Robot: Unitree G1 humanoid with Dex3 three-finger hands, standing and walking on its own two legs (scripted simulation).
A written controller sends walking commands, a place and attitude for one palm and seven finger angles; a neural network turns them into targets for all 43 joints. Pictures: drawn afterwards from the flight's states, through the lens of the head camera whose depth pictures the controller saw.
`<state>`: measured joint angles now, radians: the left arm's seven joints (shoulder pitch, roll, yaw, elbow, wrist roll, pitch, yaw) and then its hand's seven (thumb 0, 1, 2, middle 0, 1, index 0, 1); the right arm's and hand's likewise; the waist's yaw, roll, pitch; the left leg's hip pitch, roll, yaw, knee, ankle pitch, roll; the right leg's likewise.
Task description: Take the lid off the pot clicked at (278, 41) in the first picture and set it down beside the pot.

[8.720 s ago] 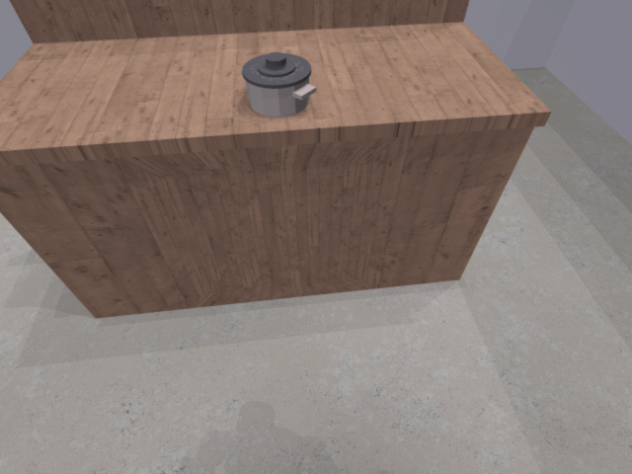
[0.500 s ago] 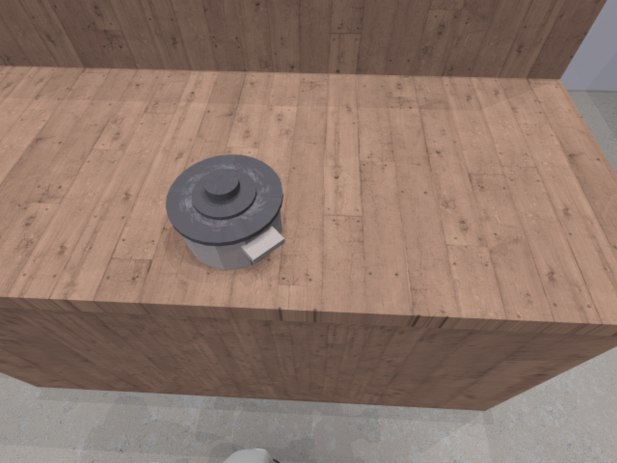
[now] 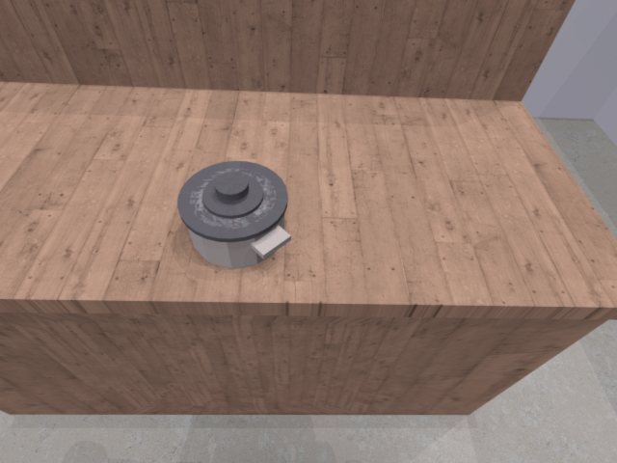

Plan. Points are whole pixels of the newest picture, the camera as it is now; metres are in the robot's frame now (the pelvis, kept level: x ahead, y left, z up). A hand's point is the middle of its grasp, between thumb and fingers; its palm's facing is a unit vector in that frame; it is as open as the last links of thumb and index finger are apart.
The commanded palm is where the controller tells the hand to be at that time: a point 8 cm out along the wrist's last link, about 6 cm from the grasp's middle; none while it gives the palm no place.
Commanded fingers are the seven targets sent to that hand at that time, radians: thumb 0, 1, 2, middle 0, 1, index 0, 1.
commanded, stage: look again from close up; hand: left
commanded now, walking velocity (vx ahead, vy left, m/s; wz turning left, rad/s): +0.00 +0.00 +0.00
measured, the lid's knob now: (231, 186) +0.46 +0.14 +0.10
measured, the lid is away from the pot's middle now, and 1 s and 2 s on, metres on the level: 0.00 0.00 0.00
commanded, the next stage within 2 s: shuffle to correct the standing spot in 0.86 s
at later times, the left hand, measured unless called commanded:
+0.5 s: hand out of the picture +0.01 +0.18 -0.17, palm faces +0.01 -0.99 -0.16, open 7.3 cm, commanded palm none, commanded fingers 0.00 0.90 0.90 -0.20 -0.30 -0.20 -0.30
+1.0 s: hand out of the picture +0.02 +0.19 -0.17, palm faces +0.00 -0.99 -0.16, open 7.3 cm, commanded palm none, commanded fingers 0.00 0.90 0.90 -0.20 -0.30 -0.20 -0.30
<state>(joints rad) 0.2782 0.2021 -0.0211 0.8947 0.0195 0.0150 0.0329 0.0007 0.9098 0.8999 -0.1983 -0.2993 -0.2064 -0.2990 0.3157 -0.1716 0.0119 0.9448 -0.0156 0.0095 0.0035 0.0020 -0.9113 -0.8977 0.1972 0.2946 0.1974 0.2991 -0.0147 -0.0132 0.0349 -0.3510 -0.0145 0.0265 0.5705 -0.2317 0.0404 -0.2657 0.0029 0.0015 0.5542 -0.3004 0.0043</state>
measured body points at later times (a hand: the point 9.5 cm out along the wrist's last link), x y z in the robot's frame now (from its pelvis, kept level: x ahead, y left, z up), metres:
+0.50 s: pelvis +0.02 +0.01 +0.01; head +0.05 +0.04 +0.46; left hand +0.01 +0.23 -0.16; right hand +0.07 -0.22 -0.14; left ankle +0.04 +0.09 -0.73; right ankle +0.00 -0.13 -0.73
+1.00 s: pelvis +0.04 +0.02 +0.01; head +0.06 +0.04 +0.46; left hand +0.03 +0.24 -0.16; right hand +0.05 -0.21 -0.14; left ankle +0.04 +0.09 -0.73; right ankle +0.00 -0.13 -0.73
